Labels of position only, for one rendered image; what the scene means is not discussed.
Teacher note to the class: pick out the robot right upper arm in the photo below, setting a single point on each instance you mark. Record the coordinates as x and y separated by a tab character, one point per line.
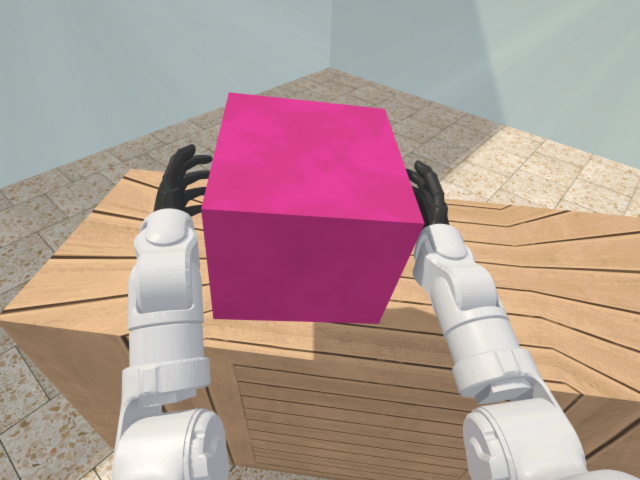
526	440

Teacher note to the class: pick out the robot left hand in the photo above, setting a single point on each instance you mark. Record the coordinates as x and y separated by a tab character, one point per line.
171	193

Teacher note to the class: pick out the robot left upper arm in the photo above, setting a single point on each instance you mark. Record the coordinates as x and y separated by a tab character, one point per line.
180	445

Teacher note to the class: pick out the right robot forearm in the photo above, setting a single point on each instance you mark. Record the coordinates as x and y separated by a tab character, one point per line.
489	363

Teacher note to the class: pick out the carton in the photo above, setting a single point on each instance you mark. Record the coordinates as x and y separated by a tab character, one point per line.
308	214

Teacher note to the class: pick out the robot right hand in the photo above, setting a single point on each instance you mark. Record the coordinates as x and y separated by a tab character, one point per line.
429	194

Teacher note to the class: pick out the left robot forearm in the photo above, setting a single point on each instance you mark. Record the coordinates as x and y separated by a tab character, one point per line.
165	313

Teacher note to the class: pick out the pedestal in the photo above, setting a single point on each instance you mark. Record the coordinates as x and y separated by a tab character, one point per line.
356	401

